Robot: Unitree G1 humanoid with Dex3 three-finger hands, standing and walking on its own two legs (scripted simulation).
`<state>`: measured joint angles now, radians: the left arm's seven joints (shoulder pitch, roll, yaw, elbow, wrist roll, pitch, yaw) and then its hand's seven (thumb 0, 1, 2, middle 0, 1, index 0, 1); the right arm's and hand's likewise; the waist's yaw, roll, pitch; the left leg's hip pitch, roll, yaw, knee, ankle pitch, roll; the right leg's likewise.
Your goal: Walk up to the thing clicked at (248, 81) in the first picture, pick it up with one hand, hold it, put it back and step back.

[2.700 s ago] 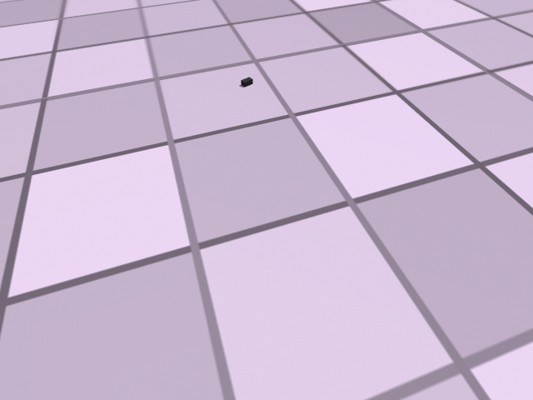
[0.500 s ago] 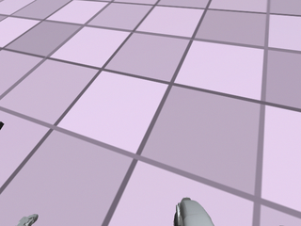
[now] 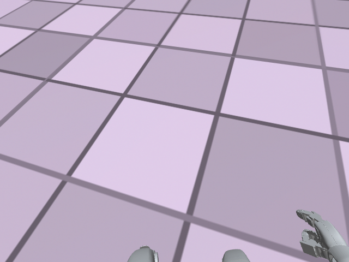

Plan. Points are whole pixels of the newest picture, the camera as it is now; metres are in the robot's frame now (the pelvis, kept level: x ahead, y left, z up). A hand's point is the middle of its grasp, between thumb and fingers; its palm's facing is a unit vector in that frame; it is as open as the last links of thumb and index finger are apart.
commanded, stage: walk up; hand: left
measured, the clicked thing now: out of the picture +0.73 +1.22 -0.71
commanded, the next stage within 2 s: none
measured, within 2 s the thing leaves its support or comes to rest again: neither
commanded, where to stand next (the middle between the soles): +0.29 +1.29 m, yaw -37 degrees
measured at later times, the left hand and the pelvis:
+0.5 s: hand out of the picture +0.23 +0.48 -0.07, palm faces -0.13 -0.76 -0.64, open 7.4 cm; pelvis +0.11 +0.17 +0.02, yaw -8 degrees
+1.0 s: hand out of the picture +0.35 +0.65 -0.11, palm faces -0.28 -0.79 -0.55, open 7.4 cm; pelvis +0.18 +0.39 +0.00, yaw -16 degrees
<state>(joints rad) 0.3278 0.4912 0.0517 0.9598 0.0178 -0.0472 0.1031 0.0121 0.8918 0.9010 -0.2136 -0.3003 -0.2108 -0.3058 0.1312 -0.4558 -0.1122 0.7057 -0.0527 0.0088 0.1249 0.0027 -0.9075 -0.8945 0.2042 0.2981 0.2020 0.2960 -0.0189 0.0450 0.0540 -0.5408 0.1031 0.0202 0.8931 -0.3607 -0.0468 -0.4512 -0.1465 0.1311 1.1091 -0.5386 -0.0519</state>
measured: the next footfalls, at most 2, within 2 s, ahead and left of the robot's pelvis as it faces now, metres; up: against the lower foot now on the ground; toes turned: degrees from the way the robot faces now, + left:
right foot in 0.26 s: +0.21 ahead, -0.01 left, +0.00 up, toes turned -13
left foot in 0.62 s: +0.23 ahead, +0.40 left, +0.00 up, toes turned -9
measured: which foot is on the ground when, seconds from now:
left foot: down 0.00-0.26, up 0.28-0.60, down 0.62-0.94, up 0.96-1.00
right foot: up 0.00-0.24, down 0.26-0.64, up 0.66-0.90, down 0.92-1.00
